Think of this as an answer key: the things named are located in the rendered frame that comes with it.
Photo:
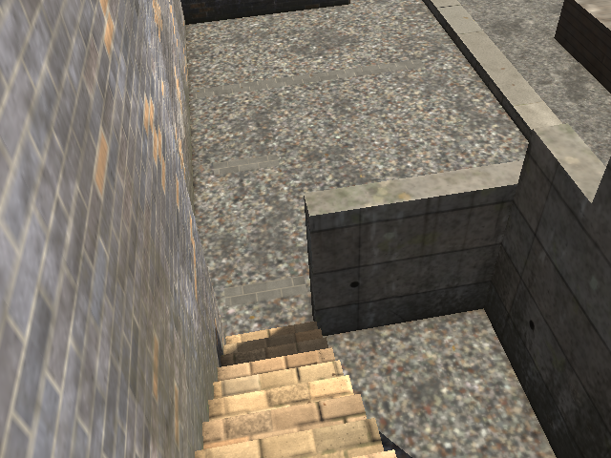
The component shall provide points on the stairs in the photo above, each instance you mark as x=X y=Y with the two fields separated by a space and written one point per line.
x=281 y=394

